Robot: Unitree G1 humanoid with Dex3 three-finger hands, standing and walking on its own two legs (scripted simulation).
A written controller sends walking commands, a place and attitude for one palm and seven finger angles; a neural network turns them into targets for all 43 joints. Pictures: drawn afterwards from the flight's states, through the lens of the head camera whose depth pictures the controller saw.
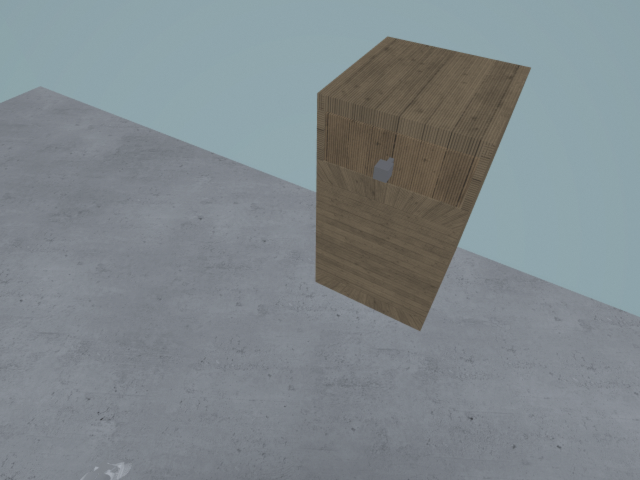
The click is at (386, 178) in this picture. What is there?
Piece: drawer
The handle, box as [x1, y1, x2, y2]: [373, 157, 393, 182]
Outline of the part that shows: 393,158 390,157 386,161 380,159 374,166 373,178 386,182 391,175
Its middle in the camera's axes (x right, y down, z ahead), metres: +0.16 -0.18 +0.96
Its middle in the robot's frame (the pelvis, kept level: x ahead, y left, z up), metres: +0.83 -0.12 -0.10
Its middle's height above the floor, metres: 0.67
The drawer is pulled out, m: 0.00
